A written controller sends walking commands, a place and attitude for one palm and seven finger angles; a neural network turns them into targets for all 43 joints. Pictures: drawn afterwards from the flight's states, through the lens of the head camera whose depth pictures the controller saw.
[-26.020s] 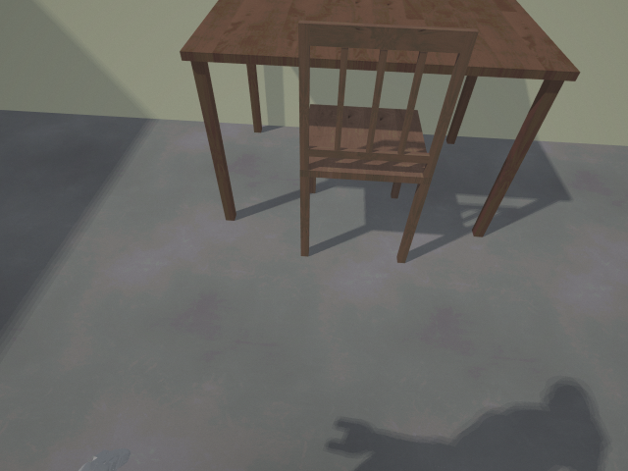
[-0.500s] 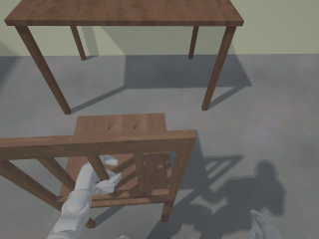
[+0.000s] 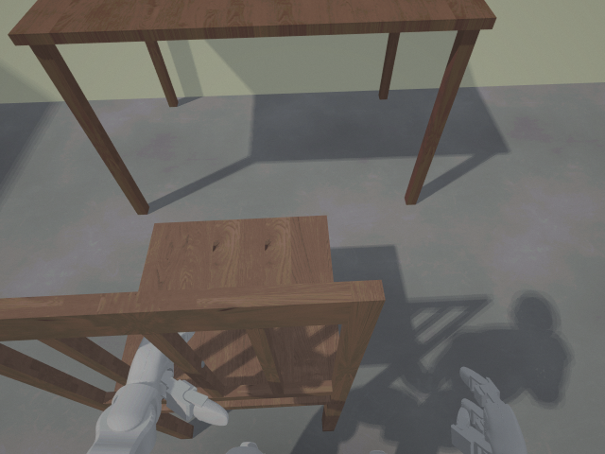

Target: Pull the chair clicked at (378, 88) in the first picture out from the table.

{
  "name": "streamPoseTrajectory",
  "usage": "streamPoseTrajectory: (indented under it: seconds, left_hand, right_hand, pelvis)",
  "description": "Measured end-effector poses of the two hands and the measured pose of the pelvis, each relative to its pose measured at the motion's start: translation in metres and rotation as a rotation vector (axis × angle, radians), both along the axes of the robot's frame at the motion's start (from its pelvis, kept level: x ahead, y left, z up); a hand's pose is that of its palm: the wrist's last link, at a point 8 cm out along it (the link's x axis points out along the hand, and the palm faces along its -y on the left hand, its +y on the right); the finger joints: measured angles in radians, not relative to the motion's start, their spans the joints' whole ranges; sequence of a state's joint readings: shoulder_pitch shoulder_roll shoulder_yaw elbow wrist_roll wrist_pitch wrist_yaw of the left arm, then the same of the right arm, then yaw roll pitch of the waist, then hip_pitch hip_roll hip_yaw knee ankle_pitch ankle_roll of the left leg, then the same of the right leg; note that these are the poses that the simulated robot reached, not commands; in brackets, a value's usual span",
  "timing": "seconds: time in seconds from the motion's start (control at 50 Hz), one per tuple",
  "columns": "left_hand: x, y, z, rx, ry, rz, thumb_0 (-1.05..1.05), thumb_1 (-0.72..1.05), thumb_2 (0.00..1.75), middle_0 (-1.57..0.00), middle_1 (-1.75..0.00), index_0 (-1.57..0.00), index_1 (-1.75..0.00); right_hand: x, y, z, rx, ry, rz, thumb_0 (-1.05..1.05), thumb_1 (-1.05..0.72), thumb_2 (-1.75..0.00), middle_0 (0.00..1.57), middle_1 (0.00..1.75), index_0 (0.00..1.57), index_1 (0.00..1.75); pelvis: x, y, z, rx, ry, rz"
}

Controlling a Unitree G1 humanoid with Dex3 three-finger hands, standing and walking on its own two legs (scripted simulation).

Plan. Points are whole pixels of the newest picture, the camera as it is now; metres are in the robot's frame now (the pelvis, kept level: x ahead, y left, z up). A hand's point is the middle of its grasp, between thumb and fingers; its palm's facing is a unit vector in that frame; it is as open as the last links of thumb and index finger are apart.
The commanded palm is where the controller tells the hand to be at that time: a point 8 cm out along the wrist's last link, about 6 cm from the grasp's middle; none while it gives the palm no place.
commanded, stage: open the thumb and straighten the fingers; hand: left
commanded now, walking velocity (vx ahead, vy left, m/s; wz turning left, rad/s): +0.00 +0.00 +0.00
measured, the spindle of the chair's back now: (194, 367) +0.24 +0.15 -0.03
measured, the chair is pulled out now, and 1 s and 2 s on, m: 0.64 0.64 0.62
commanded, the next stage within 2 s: draw the fingers out of the gap in 0.04 s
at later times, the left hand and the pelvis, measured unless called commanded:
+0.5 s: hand (195, 423) +0.18 +0.14 -0.04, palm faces -0.07 -0.99 -0.13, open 17.5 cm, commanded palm +0.16 +0.20 -0.02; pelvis -0.01 +0.01 -0.01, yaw +1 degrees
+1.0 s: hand out of the picture +0.11 +0.15 -0.03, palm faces -0.04 -0.99 -0.12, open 17.5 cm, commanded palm +0.08 +0.20 -0.02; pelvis -0.02 +0.01 -0.03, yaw +1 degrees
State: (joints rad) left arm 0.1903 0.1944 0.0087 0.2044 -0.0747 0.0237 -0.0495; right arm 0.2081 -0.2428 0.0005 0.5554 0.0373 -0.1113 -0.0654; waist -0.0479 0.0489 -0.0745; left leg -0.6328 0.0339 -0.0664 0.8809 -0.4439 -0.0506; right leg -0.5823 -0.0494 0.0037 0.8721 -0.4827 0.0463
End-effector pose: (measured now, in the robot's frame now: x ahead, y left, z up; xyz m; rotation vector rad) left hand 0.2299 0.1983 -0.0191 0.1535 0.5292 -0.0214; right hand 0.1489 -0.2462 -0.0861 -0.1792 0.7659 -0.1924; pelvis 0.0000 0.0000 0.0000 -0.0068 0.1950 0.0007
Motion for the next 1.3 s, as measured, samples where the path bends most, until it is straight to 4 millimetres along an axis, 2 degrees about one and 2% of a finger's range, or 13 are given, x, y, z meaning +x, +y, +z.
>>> streamPoseTrajectory:
  seconds: [0.1, 0.24, 0.38, 0.56, 0.68, 0.8, 1.04, 1.1, 1.18, 1.3]
  left_hand:
    - [-0.005, -0.003, 0.001, -0.007, 0.001, -0.017, -0.01, -0.54, 0.20, -0.04, -0.12, -0.04, -0.12]
    - [-0.015, -0.001, -0.006, -0.007, 0.021, -0.011, -0.01, -0.54, 0.20, -0.02, -0.03, -0.01, -0.03]
    - [-0.043, -0.002, 0.000, 0.000, 0.019, -0.013, -0.01, -0.54, 0.20, -0.01, -0.01, -0.01, -0.01]
    - [-0.078, 0.000, -0.004, 0.002, 0.034, 0.003, -0.01, -0.54, 0.20, -0.01, 0.00, -0.01, 0.00]
    - [-0.093, -0.001, 0.002, -0.003, 0.011, 0.006, -0.01, -0.54, 0.20, -0.01, 0.00, -0.01, 0.00]
    - [-0.108, 0.002, -0.002, -0.006, 0.044, 0.008, -0.01, -0.54, 0.20, -0.01, 0.00, -0.01, 0.00]
    - [-0.136, 0.005, 0.002, -0.024, 0.065, 0.025, -0.01, -0.54, 0.20, -0.01, 0.00, -0.01, 0.00]
    - [-0.139, 0.007, 0.009, -0.091, -0.014, 0.076, -0.02, -0.54, 0.20, -0.01, 0.00, -0.01, 0.00]
    - [-0.134, 0.018, 0.034, -0.097, -0.210, 0.131, -0.02, -0.54, 0.20, -0.01, 0.00, -0.01, 0.00]
    - [-0.132, 0.025, 0.051, -0.090, -0.417, 0.095, -0.02, -0.55, 0.20, -0.01, 0.00, -0.03, -0.02]
  right_hand:
    - [0.008, -0.004, 0.005, -0.031, -0.020, 0.009, 0.02, -0.91, -0.90, 0.20, 0.30, 0.21, 0.30]
    - [0.005, -0.004, 0.007, -0.047, -0.019, -0.001, 0.02, -0.91, -0.90, 0.20, 0.30, 0.21, 0.30]
    - [-0.001, 0.007, 0.005, -0.025, -0.033, -0.009, 0.02, -0.91, -0.90, 0.20, 0.30, 0.21, 0.30]
    - [-0.004, 0.021, 0.001, -0.013, -0.060, 0.014, 0.02, -0.90, -0.90, 0.20, 0.30, 0.21, 0.30]
    - [-0.003, 0.025, 0.002, -0.010, -0.096, 0.019, 0.02, -0.90, -0.90, 0.20, 0.30, 0.21, 0.30]
    - [-0.002, 0.024, 0.004, -0.015, -0.117, 0.012, 0.02, -0.90, -0.90, 0.20, 0.30, 0.21, 0.30]
    - [0.007, 0.024, 0.005, -0.020, -0.147, -0.014, 0.02, -0.90, -0.90, 0.20, 0.30, 0.21, 0.30]
    - [0.010, 0.025, 0.003, -0.023, -0.160, -0.013, 0.02, -0.90, -0.90, 0.20, 0.30, 0.21, 0.30]
    - [0.013, 0.030, -0.004, -0.018, -0.153, 0.003, 0.02, -0.90, -0.90, 0.20, 0.30, 0.21, 0.30]
    - [0.015, 0.040, -0.019, 0.020, -0.147, 0.032, 0.02, -0.90, -0.90, 0.20, 0.30, 0.21, 0.30]
  pelvis:
    - [0.002, 0.002, -0.002, -0.006, 0.006, 0.010]
    - [-0.001, 0.004, -0.006, -0.009, 0.013, 0.009]
    - [-0.005, 0.008, -0.009, -0.015, 0.009, 0.012]
    - [-0.017, 0.010, -0.016, -0.022, 0.003, 0.020]
    - [-0.023, 0.011, -0.020, -0.029, 0.000, 0.025]
    - [-0.026, 0.012, -0.023, -0.031, 0.000, 0.024]
    - [-0.022, 0.013, -0.028, -0.038, 0.013, 0.026]
    - [-0.022, 0.013, -0.031, -0.040, 0.023, 0.024]
    - [-0.024, 0.013, -0.036, -0.047, 0.025, 0.030]
    - [-0.032, 0.012, -0.045, -0.052, 0.033, 0.028]
